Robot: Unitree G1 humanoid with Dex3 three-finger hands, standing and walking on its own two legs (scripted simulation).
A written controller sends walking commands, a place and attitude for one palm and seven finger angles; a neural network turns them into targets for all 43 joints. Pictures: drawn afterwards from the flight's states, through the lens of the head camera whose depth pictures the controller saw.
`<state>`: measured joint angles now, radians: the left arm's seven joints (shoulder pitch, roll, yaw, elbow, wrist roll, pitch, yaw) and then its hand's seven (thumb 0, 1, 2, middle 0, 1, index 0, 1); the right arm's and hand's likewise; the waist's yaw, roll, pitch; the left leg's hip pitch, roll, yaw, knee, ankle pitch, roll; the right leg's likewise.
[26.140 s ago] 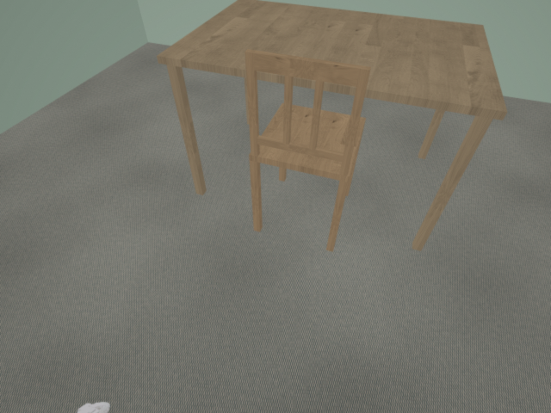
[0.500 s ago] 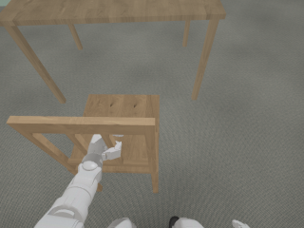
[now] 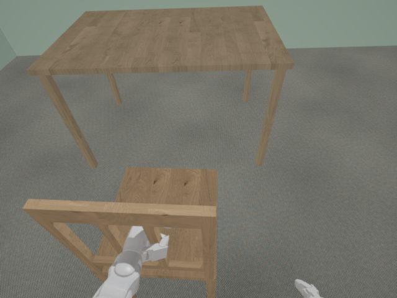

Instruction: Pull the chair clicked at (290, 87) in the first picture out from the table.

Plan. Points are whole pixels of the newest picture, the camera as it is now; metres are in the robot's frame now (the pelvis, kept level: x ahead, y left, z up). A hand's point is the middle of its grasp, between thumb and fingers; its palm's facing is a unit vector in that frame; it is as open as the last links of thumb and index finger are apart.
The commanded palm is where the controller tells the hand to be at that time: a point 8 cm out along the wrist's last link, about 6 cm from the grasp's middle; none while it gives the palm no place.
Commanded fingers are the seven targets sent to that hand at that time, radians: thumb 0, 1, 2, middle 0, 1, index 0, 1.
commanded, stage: stop walking, hand still on the chair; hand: left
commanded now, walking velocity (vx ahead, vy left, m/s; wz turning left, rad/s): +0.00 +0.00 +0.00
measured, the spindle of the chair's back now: (119, 243) +0.27 +0.22 -0.11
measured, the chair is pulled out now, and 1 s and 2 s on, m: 0.66 0.66 0.66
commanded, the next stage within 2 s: open the thumb and straighten the fingers in 0.32 s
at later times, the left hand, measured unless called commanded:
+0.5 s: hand (163, 245) +0.25 +0.10 -0.06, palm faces -0.05 -0.99 -0.12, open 5.5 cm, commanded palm +0.23 +0.16 -0.05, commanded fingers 0.00 0.30 0.61 -0.50 -1.45 -0.50 -1.45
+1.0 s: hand (159, 238) +0.26 +0.11 -0.06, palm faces -0.07 -0.99 -0.13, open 15.5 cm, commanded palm +0.24 +0.17 -0.04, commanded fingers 0.00 -0.55 0.20 0.00 0.00 0.00 0.00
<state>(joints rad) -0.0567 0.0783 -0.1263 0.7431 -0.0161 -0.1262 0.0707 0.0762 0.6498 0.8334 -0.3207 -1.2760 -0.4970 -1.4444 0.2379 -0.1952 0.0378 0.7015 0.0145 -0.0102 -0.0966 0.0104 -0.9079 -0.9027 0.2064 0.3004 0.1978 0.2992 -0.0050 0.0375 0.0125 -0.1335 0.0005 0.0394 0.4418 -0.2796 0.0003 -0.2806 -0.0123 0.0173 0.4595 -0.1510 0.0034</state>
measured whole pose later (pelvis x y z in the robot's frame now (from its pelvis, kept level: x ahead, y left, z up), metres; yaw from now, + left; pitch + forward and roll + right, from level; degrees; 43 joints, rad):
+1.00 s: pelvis +0.02 +0.00 -0.03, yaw +4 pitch +8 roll +0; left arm 0.13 0.13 -0.14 0.18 -0.03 0.18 0.02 -0.01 -0.50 0.22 -0.23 -0.67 -0.23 -0.67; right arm 0.23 -0.25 0.03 0.54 0.03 -0.07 -0.04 0.01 -0.91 -0.90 0.21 0.30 0.20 0.30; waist -0.04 0.04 -0.10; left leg -0.45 -0.02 -0.02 0.77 -0.45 0.00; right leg -0.57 -0.04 -0.03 0.77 -0.33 0.01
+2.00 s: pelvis +0.02 +0.01 -0.06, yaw +5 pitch +10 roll -1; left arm 0.72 0.18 -0.22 -0.38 0.03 0.25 0.02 -0.01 -0.54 0.20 0.00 0.00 0.00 0.00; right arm 0.29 -0.22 0.03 0.38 0.03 -0.10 -0.09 0.01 -0.91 -0.90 0.21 0.30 0.20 0.30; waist -0.01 0.04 -0.17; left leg -0.59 -0.03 -0.04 0.98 -0.56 0.02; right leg -0.69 -0.06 -0.05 0.95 -0.42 0.02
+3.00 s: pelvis +0.02 +0.01 -0.02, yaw +5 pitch -1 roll -2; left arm 0.64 0.34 0.17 -0.48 -0.04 0.00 0.17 -0.01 -0.02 0.45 -0.08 -0.11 -0.08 -0.11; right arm 0.24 -0.22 0.03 0.58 0.03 -0.14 -0.13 0.01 -0.91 -0.90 0.20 0.30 0.20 0.30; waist 0.06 0.07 -0.05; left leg -0.25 0.00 -0.06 0.72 -0.45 0.01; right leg -0.34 -0.03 -0.08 0.67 -0.31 0.01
